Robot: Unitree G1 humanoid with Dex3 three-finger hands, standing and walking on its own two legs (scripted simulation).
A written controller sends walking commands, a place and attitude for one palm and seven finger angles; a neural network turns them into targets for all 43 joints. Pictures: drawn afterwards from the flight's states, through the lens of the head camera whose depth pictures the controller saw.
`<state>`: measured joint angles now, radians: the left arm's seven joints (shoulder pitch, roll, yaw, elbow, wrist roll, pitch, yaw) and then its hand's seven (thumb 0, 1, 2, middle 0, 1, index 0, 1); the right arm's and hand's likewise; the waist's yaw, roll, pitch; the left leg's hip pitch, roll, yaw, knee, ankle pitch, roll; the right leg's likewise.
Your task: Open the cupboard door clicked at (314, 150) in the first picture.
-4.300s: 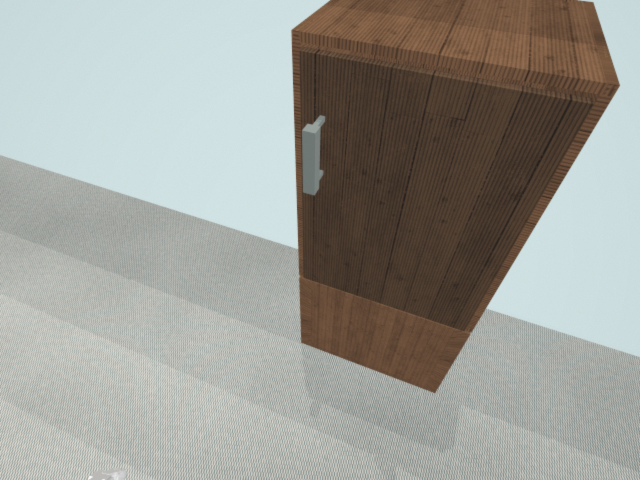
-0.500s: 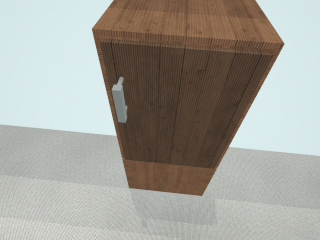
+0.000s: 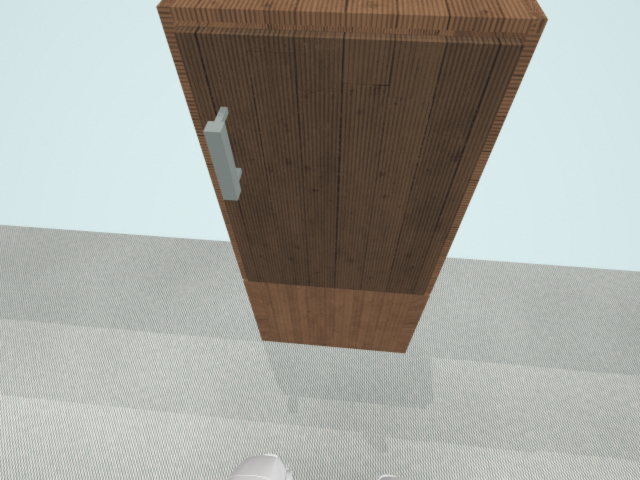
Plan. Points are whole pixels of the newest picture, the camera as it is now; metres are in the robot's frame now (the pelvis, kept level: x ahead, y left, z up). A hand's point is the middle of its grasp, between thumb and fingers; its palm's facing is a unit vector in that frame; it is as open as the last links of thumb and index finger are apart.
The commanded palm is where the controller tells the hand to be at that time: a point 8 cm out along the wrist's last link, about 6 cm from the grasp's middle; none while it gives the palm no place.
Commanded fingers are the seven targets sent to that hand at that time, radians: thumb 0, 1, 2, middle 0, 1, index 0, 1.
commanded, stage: come to a stop and stand still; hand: left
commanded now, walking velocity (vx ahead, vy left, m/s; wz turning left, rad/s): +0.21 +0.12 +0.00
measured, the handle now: (227, 154) +0.54 +0.19 +0.08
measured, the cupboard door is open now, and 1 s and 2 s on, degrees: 0 0 0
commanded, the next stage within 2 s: look again from close up in 1.34 s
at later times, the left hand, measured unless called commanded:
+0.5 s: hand out of the picture +0.00 +0.18 -0.16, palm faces +0.02 -0.98 -0.20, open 7.3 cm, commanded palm none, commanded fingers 0.00 0.90 0.90 -0.20 -0.30 -0.20 -0.30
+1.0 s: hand out of the picture -0.01 +0.15 -0.15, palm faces +0.05 -0.97 -0.22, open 7.3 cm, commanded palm none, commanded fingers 0.00 0.90 0.90 -0.20 -0.30 -0.20 -0.30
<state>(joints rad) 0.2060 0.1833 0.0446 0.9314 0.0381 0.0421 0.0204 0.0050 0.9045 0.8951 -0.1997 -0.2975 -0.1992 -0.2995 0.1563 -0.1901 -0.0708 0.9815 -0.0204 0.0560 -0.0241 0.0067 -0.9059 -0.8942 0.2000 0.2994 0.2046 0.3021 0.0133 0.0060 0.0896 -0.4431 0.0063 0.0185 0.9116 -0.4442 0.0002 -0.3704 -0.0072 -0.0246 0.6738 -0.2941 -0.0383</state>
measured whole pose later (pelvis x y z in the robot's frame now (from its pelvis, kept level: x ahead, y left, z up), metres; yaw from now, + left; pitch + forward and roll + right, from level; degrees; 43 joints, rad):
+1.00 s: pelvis -0.01 -0.03 +0.01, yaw +1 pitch -2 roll +1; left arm 0.29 0.14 0.01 1.10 0.02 -0.02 0.03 0.01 0.92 0.89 -0.20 -0.30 -0.20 -0.30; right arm 0.25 -0.18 -0.01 1.08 -0.02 -0.02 -0.03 0.01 -0.92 -0.89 0.20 0.30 0.20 0.30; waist 0.00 0.04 0.02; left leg -0.14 0.02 0.02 0.49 -0.32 -0.02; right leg -0.22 -0.01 -0.02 0.55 -0.30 -0.02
